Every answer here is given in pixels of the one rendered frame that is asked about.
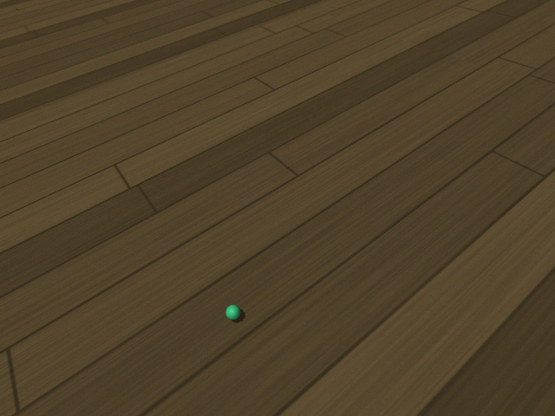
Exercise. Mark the ball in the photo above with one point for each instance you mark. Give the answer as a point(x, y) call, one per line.
point(232, 312)

